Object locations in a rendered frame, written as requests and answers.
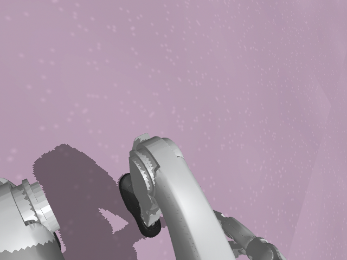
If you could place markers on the right robot arm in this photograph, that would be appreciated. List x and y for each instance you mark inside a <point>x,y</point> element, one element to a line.
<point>260,249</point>

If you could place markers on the right robot foot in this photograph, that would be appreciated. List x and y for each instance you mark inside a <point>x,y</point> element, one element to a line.
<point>132,204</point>

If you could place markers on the right robot hand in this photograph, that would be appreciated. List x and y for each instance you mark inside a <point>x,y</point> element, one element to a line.
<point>238,232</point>

